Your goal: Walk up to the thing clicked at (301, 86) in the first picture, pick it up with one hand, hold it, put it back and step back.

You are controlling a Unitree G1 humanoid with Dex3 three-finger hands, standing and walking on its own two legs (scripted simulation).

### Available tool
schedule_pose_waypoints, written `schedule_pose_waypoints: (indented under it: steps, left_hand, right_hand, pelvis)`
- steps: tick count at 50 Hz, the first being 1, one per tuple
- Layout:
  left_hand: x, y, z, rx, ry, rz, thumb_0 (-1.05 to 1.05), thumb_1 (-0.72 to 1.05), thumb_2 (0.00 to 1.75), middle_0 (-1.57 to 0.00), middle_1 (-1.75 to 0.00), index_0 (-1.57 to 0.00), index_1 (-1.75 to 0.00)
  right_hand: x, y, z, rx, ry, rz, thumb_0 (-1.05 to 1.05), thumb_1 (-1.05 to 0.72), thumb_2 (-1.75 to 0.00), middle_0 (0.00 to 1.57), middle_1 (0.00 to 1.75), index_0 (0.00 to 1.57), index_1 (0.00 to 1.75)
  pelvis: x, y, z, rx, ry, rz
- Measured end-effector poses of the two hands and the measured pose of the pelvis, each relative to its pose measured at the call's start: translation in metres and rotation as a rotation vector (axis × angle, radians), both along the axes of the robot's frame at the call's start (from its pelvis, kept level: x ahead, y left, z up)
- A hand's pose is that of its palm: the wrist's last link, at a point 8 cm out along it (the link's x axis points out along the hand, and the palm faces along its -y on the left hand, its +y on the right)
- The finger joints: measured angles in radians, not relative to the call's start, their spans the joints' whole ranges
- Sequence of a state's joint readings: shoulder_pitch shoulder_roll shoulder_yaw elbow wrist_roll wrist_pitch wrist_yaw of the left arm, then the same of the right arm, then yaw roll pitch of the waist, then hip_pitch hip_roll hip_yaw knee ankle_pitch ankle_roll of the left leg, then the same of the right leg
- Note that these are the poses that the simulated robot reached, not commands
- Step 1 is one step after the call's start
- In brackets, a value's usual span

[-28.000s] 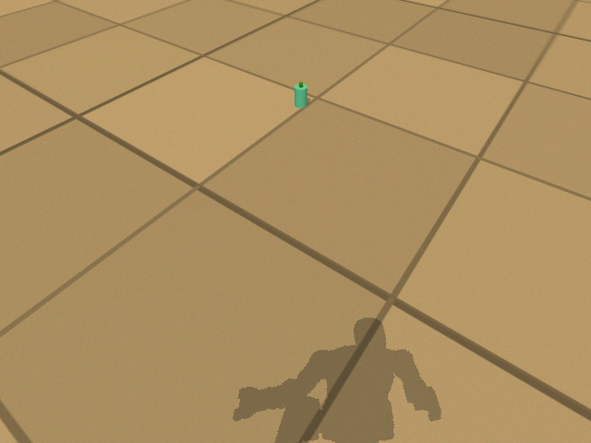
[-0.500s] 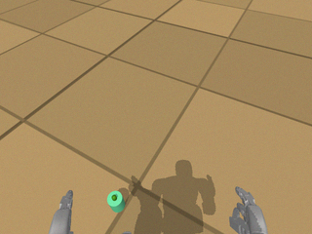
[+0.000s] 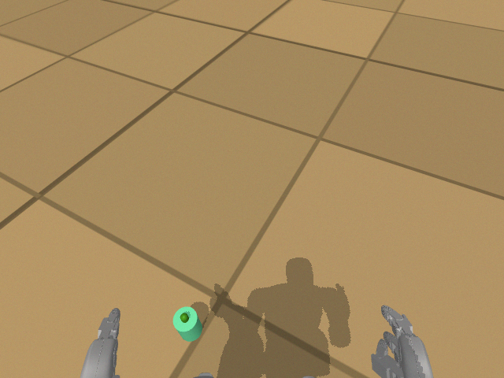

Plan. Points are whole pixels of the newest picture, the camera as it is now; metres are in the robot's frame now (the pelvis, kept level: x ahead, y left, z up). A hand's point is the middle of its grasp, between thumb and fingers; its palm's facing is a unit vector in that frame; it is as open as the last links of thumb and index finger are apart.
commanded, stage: home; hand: left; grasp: from the side
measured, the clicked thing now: (187, 323) +0.41 +0.24 -0.64
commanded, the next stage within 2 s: stand in 0.74 s
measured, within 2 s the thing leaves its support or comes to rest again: neither
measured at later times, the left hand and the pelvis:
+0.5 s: hand (139, 360) +0.18 +0.19 -0.05, palm faces +0.10 -0.95 -0.29, open 17.3 cm; pelvis +0.01 +0.01 +0.00, yaw +0 degrees
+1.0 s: hand (136, 362) +0.18 +0.19 -0.05, palm faces +0.10 -0.95 -0.29, open 16.0 cm; pelvis +0.01 +0.01 +0.00, yaw +0 degrees
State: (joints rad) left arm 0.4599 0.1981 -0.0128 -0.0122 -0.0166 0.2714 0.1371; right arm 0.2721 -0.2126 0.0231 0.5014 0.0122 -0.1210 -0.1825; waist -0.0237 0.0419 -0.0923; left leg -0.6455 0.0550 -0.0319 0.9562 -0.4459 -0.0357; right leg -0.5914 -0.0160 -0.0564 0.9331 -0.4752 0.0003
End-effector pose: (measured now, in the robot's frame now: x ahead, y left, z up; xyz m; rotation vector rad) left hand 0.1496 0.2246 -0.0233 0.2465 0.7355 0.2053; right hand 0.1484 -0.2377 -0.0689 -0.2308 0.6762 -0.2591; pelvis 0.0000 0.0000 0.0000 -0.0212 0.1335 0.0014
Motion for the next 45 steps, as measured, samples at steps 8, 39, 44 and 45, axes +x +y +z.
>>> schedule_pose_waypoints:
  steps: [8,39,44,45]
  left_hand:
    - [0.001,0.002,-0.001,-0.003,0.004,0.005,-0.01,-0.50,0.08,-0.06,-0.06,-0.06,-0.06]
    - [0.009,0.008,-0.001,-0.005,0.001,0.006,-0.01,-0.50,0.08,-0.06,-0.06,-0.06,-0.06]
    - [0.008,0.008,-0.001,-0.009,0.001,0.006,-0.01,-0.49,0.08,-0.06,-0.07,-0.06,-0.06]
    - [0.008,0.008,-0.001,-0.009,0.000,0.006,-0.01,-0.49,0.09,-0.07,-0.07,-0.07,-0.07]
  right_hand:
    - [0.006,0.001,0.001,-0.006,-0.006,0.005,0.01,-0.90,-0.90,0.21,0.30,0.21,0.30]
    - [0.011,0.009,0.002,-0.008,0.004,0.006,0.01,-0.90,-0.90,0.21,0.30,0.21,0.30]
    - [0.010,0.008,0.003,-0.012,-0.001,0.005,0.01,-0.90,-0.90,0.21,0.30,0.21,0.30]
    - [0.010,0.008,0.003,-0.012,-0.001,0.005,0.01,-0.90,-0.90,0.21,0.30,0.21,0.30]
  pelvis:
    - [0.003,0.001,0.000,-0.001,0.006,0.000]
    - [0.009,0.006,0.001,-0.006,0.004,0.001]
    - [0.009,0.007,0.001,-0.006,0.003,0.000]
    - [0.008,0.008,0.001,-0.007,0.002,0.000]
